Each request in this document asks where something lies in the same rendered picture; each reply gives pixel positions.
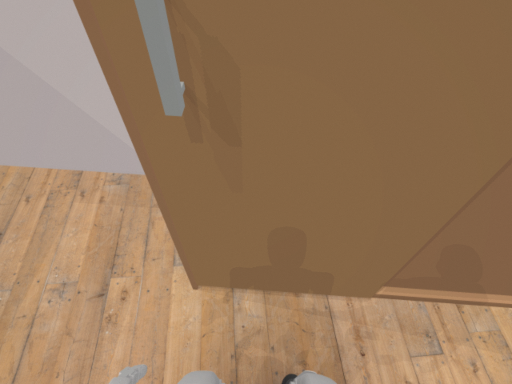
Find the wardrobe door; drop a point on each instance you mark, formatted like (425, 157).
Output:
(323, 143)
(472, 252)

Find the right robot shin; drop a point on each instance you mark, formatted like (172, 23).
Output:
(306, 371)

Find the handle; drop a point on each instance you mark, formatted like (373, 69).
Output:
(156, 30)

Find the left robot hand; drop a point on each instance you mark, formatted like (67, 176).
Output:
(130, 375)

